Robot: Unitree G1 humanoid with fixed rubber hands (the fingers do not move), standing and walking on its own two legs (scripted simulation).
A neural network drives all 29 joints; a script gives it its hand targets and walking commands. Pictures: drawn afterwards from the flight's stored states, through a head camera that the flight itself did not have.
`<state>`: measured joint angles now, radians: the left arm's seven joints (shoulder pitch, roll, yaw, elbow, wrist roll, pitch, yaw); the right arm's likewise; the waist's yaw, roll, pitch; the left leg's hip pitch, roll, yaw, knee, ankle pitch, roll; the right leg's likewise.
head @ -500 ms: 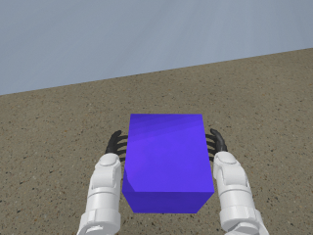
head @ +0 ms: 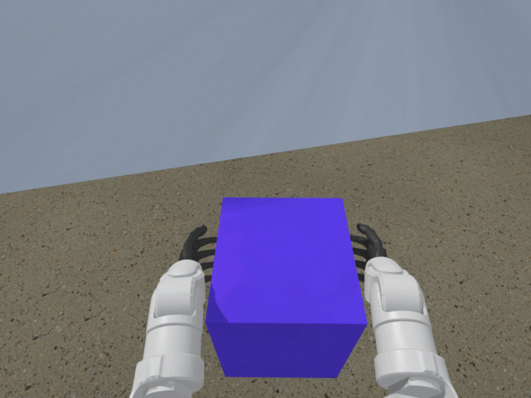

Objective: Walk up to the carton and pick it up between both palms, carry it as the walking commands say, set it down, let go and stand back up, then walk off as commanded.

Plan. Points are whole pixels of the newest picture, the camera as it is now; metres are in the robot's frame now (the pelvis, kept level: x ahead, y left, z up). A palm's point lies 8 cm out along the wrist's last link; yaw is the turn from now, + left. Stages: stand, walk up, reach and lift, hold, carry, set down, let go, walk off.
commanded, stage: reach and lift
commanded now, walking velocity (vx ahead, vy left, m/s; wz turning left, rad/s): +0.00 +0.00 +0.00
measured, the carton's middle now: (281, 290) +0.30 +0.00 -0.02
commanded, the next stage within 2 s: hold in 0.78 s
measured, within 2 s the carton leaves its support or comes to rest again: neither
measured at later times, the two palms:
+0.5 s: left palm (190, 269) +0.30 +0.14 +0.05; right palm (374, 266) +0.30 -0.15 +0.05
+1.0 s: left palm (190, 276) +0.29 +0.14 +0.05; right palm (376, 273) +0.29 -0.15 +0.05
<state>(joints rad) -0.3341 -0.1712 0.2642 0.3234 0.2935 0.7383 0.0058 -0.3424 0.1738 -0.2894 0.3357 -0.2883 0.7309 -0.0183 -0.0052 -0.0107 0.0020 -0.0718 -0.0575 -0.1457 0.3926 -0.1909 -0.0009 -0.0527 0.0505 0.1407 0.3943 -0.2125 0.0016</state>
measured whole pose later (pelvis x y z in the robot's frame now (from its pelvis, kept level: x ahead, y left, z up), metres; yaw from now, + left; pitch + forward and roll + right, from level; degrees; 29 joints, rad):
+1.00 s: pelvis +0.00 +0.00 +0.00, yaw +0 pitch -8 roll +0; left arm -0.26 -0.15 0.19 0.25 0.28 0.77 0.01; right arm -0.27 0.15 -0.21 0.27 -0.27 0.76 -0.02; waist 0.00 -0.01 0.00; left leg -0.06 -0.05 -0.14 0.39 -0.20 0.00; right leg -0.04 0.05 0.13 0.38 -0.21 0.00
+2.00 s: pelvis -0.02 +0.02 -0.02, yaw +17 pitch +6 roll -2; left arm -0.41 -0.15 0.22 -0.15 0.04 1.03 0.15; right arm -0.42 0.15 -0.24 -0.14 -0.07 1.03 -0.13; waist 0.01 0.02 -0.05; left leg -0.48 -0.10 -0.09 0.57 -0.18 0.08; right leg -0.56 -0.04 -0.01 1.00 -0.46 0.10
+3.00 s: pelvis -0.04 +0.01 -0.02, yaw +77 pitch +4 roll +1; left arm -0.36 -0.18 0.20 -0.16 0.05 1.01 0.16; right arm -0.38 0.12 -0.21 -0.18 -0.03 1.05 -0.17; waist -0.05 0.03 0.00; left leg -0.60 -0.03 0.06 1.03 -0.48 -0.02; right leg -0.38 -0.16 -0.22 0.63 -0.30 0.01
